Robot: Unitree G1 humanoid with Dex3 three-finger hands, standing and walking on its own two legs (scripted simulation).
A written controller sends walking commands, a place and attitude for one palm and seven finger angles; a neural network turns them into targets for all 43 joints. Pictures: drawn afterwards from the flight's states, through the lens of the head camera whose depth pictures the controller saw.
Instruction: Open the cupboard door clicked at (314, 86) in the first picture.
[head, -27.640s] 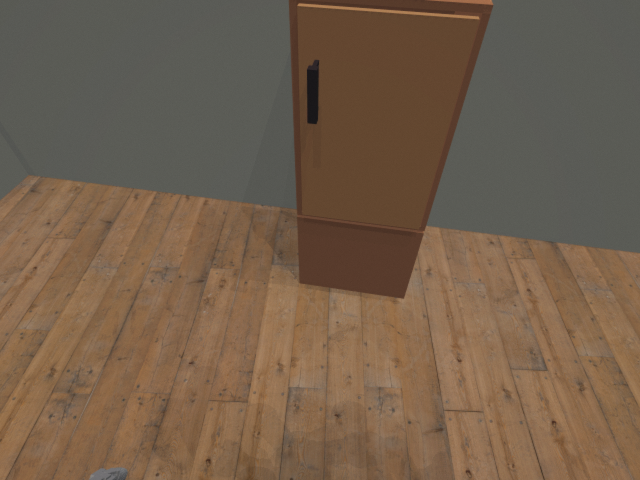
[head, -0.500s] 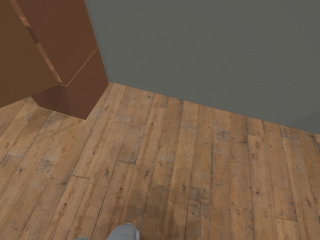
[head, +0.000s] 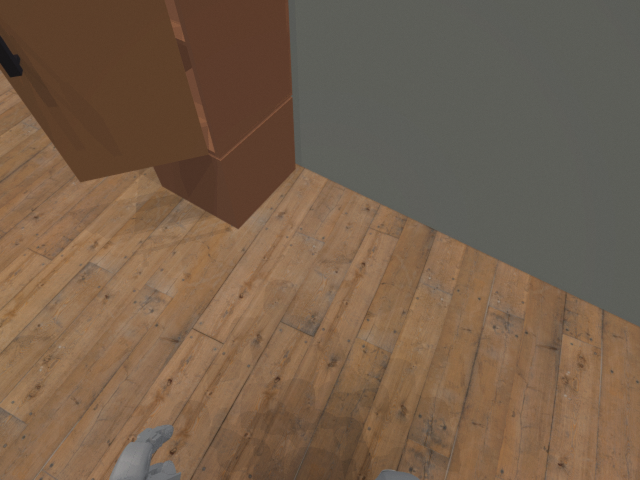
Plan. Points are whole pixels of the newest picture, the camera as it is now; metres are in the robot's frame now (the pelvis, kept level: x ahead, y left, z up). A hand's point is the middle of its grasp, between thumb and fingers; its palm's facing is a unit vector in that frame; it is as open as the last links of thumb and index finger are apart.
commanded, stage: turn to face it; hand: left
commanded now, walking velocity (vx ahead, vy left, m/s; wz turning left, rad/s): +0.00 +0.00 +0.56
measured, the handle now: out of the picture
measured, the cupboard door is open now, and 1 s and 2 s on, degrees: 52 52 52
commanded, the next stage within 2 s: take the last steps up to it in 0.36 s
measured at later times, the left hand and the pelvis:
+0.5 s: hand out of the picture -0.04 +0.21 -0.20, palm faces +0.31 -0.92 -0.23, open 7.3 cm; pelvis +0.01 +0.01 -0.01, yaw +16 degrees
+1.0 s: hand out of the picture +0.10 +0.22 -0.16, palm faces +0.36 -0.91 -0.20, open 7.4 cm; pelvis +0.08 +0.03 -0.01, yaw +22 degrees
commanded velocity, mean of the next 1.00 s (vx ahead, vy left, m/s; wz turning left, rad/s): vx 0.17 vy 0.06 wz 0.25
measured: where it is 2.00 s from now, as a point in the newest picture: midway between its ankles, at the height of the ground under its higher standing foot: (246, 405)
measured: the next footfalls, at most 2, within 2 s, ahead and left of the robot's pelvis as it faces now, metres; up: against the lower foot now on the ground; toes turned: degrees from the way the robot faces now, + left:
right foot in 0.04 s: +0.03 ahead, -0.14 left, +0.00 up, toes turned +0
left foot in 0.44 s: +0.03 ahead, +0.11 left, +0.00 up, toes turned +19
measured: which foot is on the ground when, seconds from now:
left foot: down 0.00-0.04, up 0.06-0.42, down 0.44-0.92, up 0.94-1.00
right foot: up 0.00-0.02, down 0.04-0.44, up 0.46-0.90, down 0.92-1.00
